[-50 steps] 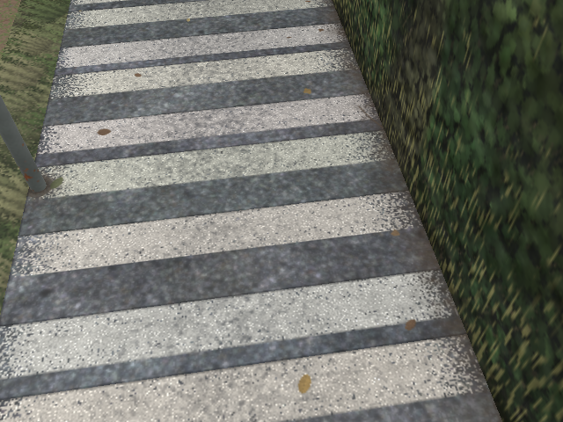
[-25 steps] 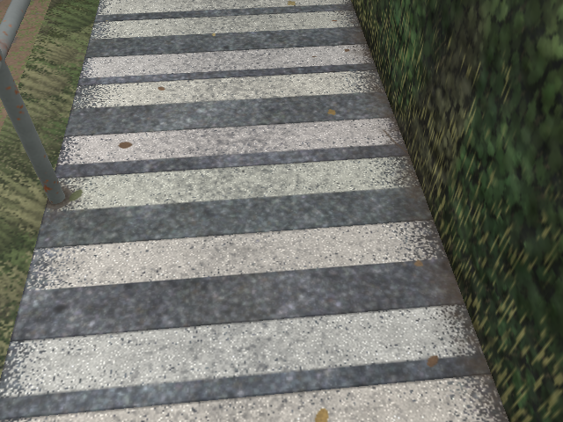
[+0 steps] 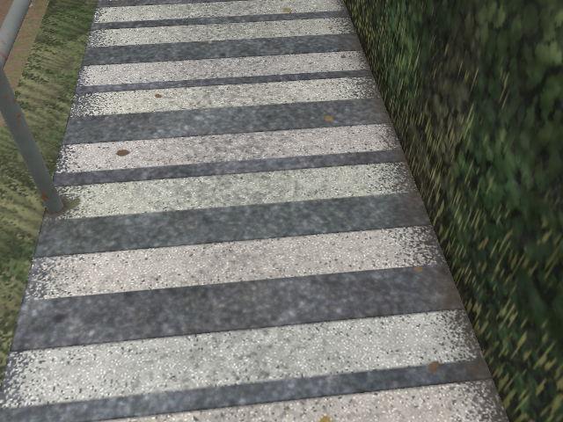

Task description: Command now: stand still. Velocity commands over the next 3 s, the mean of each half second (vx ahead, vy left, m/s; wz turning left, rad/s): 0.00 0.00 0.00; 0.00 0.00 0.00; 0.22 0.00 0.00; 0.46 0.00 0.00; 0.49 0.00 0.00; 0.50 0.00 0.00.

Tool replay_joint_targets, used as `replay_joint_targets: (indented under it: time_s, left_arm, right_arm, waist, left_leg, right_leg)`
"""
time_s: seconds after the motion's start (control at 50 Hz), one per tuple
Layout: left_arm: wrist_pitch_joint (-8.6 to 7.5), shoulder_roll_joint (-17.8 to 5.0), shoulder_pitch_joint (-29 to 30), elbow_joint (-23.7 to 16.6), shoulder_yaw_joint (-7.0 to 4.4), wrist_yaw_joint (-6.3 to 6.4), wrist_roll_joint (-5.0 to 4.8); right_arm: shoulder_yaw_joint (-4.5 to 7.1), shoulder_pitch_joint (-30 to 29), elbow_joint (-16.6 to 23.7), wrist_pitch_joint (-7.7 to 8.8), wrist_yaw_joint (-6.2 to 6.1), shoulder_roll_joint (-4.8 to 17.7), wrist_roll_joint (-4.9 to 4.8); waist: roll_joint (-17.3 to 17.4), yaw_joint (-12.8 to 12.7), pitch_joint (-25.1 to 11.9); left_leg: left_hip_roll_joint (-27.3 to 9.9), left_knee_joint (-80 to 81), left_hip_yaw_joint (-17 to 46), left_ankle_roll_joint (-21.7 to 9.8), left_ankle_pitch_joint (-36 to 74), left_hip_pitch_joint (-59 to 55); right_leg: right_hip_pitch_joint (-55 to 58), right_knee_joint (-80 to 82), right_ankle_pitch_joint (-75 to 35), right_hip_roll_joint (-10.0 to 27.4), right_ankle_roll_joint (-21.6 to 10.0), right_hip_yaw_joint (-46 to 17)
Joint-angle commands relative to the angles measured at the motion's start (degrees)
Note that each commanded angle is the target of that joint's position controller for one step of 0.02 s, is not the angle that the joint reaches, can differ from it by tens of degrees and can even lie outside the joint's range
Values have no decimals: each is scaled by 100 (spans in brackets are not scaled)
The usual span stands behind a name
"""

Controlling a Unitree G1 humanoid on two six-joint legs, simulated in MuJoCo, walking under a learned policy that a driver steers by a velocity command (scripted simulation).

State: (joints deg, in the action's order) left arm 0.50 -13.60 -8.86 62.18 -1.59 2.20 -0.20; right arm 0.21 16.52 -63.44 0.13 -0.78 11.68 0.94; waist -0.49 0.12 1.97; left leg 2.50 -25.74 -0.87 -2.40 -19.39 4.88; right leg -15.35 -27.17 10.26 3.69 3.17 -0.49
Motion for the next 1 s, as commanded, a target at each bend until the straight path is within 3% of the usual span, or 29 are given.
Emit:
replay_joint_targets:
  time_s: [0.02,0.52,0.54,0.56,0.66,1.0]
  left_arm:
    - [-43,-591,-85,-133,-104,23,0]
    - [-56,-324,-646,61,-73,57,-19]
    - [-72,-277,-716,70,-43,57,64]
    - [-80,-291,-729,80,-44,57,70]
    - [-99,-268,-786,85,-23,58,24]
    - [-105,-196,-982,84,7,69,7]
  right_arm:
    - [87,389,72,27,-25,558,-2]
    - [79,981,57,15,-68,297,-30]
    - [93,905,81,49,-73,329,-41]
    - [97,909,91,65,-76,314,-49]
    - [110,1022,77,75,-75,269,-55]
    - [129,1127,97,63,-63,190,-63]
  waist:
    - [111,-12,67]
    - [54,-4,208]
    - [115,-75,217]
    - [69,-62,231]
    - [39,-41,232]
    - [45,-42,263]
  left_leg:
    - [-438,713,371,-3,1245,903]
    - [-365,728,266,16,1177,898]
    - [-357,737,260,6,1157,955]
    - [-355,739,257,6,1158,952]
    - [-353,706,239,7,1280,864]
    - [-350,667,226,13,1419,837]
  right_leg:
    - [682,134,-904,30,-228,10]
    - [579,163,-848,1,-244,15]
    - [618,194,-723,16,-210,14]
    - [607,195,-696,8,-202,14]
    - [536,180,-758,-2,-208,16]
    - [510,110,-805,-17,-209,30]
